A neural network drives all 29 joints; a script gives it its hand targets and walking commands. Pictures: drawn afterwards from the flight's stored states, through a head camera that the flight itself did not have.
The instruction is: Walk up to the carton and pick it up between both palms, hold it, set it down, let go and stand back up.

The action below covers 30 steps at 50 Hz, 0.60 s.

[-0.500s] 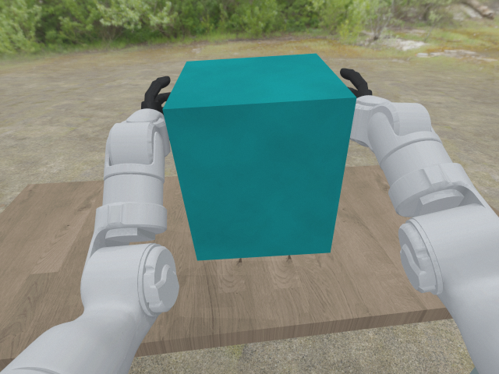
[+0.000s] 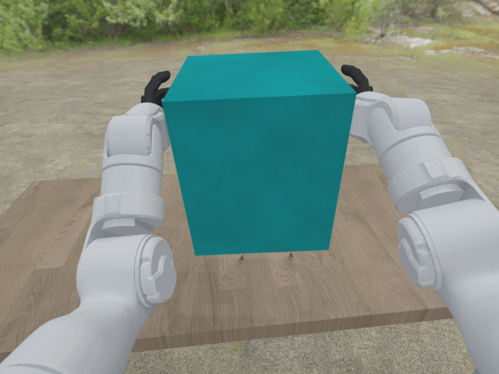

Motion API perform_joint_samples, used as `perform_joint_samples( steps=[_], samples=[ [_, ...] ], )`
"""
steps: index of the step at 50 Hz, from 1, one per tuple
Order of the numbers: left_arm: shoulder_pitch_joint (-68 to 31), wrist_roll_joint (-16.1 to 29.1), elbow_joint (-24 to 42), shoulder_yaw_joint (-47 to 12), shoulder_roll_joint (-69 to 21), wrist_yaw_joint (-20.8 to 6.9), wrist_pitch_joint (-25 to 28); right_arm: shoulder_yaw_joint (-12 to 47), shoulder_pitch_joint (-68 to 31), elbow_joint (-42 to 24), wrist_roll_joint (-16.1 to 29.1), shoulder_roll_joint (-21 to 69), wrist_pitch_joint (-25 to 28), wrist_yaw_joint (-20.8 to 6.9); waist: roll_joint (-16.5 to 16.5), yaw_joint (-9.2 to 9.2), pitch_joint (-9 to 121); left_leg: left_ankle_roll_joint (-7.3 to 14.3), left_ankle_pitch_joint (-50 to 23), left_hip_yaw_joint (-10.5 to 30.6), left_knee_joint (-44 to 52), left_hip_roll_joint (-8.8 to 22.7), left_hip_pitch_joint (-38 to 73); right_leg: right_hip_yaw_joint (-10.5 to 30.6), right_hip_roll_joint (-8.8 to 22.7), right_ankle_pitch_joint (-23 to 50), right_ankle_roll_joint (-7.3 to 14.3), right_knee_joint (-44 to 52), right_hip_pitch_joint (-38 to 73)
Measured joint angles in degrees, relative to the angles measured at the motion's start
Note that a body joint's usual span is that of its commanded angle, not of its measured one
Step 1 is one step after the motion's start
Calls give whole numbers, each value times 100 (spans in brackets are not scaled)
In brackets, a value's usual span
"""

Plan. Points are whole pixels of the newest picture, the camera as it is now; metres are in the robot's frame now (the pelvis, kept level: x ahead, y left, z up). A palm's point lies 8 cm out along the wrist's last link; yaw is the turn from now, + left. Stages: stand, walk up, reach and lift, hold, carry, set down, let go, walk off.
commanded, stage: hold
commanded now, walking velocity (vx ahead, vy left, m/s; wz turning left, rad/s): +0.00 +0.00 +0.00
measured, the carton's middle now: (257, 151) +0.37 +0.00 +0.26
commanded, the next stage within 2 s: none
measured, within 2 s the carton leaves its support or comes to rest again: neither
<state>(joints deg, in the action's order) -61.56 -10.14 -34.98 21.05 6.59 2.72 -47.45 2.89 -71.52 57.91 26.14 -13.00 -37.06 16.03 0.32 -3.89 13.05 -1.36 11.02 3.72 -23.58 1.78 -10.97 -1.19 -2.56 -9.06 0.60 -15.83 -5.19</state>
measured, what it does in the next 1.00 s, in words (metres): stands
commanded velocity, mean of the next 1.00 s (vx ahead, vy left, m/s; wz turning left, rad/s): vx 0.00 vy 0.00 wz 0.00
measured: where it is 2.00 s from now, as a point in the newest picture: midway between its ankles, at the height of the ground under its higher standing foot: outside the picture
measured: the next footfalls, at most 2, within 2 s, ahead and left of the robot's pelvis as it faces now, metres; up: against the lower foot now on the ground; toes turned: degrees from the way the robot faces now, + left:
none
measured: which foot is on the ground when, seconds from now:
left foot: down 0.00-1.00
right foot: down 0.00-1.00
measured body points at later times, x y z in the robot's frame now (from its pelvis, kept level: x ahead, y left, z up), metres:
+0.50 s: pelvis +0.00 +0.00 +0.00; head -0.09 +0.01 +0.44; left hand +0.39 +0.15 +0.30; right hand +0.39 -0.15 +0.31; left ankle +0.02 +0.13 -0.75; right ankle +0.00 -0.11 -0.75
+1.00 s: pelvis +0.00 +0.00 +0.00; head -0.10 +0.02 +0.44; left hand +0.39 +0.16 +0.31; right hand +0.38 -0.15 +0.32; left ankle +0.02 +0.13 -0.75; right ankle +0.00 -0.11 -0.75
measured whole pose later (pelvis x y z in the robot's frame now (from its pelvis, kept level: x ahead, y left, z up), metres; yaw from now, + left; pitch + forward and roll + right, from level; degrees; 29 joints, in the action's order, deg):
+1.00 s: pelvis +0.00 +0.00 +0.00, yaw +0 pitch -2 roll -2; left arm -58.7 -9.8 -31.0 20.4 5.7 3.3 -47.5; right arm 2.4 -69.1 54.5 24.7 -12.5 -37.1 15.5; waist 1.0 -4.0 12.5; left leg -0.9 11.1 3.3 -23.9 1.4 -11.1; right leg -0.7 -2.2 -9.3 0.2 -16.7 -5.7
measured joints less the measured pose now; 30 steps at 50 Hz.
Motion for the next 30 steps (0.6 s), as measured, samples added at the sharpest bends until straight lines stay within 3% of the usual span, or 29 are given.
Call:
perform_joint_samples(
  steps=[21, 30],
  samples=[
    [279, -163, 391, -76, -153, -7, -41, 3, 195, -186, -32, -9, 36, -82, 55, -27, -136, 17, 32, -16, -27, -32, 51, 16, 32, -41, -19, -50, 38],
    [479, -124, 648, 37, -246, 38, 1, 278, 383, -460, 24, -32, 56, -76, 141, 90, -193, 44, 21, -83, 2, -28, 85, 83, 35, -42, -39, -82, 21]
  ],
)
